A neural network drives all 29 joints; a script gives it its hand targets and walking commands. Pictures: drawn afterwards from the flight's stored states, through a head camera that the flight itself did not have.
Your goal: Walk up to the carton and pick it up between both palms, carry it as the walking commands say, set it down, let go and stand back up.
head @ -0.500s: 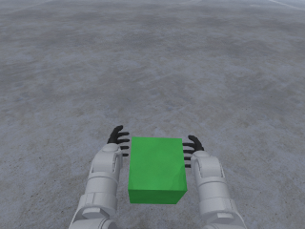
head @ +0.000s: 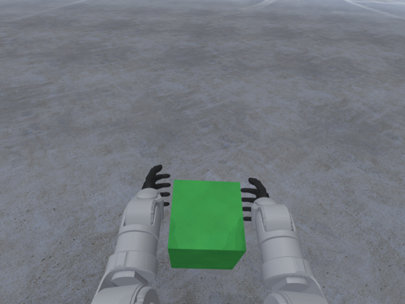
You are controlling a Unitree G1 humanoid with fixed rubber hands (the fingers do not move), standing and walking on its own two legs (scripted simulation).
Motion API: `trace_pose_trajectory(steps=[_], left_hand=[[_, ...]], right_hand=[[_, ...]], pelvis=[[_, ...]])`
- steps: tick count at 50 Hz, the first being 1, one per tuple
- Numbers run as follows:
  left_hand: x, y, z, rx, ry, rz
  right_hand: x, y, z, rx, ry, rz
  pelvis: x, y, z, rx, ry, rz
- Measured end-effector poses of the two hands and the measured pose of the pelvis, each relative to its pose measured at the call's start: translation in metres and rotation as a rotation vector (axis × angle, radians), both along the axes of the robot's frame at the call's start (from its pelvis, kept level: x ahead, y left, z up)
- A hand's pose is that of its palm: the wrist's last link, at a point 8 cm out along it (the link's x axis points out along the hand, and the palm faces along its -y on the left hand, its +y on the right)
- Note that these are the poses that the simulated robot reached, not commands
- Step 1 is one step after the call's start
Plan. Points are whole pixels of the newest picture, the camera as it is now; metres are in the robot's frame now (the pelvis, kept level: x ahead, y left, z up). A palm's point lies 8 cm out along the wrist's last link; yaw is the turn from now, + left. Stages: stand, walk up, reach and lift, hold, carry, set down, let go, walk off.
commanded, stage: hold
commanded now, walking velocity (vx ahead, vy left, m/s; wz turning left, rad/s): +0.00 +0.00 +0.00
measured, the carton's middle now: (204, 226) +0.31 +0.01 -0.03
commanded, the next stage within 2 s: carry in 0.68 s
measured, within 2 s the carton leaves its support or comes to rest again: neither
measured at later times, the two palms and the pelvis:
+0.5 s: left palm (151, 197) +0.31 +0.12 +0.07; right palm (264, 209) +0.30 -0.12 +0.05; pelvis +0.01 +0.00 +0.00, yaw +0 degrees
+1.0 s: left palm (146, 207) +0.28 +0.13 +0.08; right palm (257, 214) +0.28 -0.10 +0.06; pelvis -0.05 -0.01 -0.02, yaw +0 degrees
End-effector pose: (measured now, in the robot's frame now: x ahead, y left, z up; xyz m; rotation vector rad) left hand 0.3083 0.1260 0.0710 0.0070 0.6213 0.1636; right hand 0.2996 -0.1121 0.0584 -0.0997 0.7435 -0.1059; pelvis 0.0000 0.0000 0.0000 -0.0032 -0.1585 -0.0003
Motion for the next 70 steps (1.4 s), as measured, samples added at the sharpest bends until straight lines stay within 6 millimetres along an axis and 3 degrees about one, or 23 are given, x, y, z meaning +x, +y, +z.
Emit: trace_pose_trajectory(steps=[34, 42, 49, 58, 65, 70], left_hand=[[0.001, -0.001, -0.002, 0.001, 0.004, -0.049], [-0.004, 0.009, -0.004, 0.022, -0.019, 0.064], [-0.027, 0.004, 0.006, 0.018, -0.042, 0.162], [-0.072, -0.005, 0.006, -0.064, -0.025, 0.041], [-0.13, 0.004, -0.002, -0.052, 0.048, 0.076], [-0.17, -0.006, 0.008, -0.061, 0.035, 0.081]], right_hand=[[0.0, -0.005, -0.003, -0.01, 0.002, 0.03], [0.001, 0.014, -0.001, -0.033, -0.012, 0.026], [-0.013, 0.016, 0.005, -0.01, -0.03, -0.011], [-0.073, -0.003, 0.011, 0.035, -0.025, -0.074], [-0.122, 0.003, 0.014, 0.047, 0.006, -0.025], [-0.15, -0.007, 0.016, 0.039, -0.011, -0.019]], pelvis=[[0.009, -0.003, 0.002, -0.001, 0.022, 0.007], [-0.01, 0.0, -0.011, -0.001, 0.141, 0.025], [-0.042, -0.009, -0.019, -0.024, 0.189, -0.002], [-0.084, -0.006, -0.018, 0.007, 0.238, 0.059], [-0.128, -0.009, -0.011, -0.03, 0.225, 0.032], [-0.16, -0.023, -0.01, -0.044, 0.239, 0.024]])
